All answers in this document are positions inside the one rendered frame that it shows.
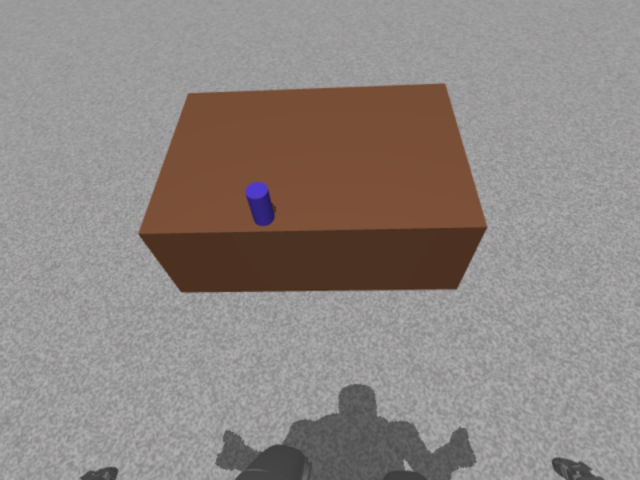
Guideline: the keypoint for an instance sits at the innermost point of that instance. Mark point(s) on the can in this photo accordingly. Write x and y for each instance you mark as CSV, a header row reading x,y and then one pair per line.
x,y
260,203

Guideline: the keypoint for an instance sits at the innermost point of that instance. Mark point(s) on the right robot hand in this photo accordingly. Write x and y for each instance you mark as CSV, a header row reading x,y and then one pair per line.
x,y
571,470

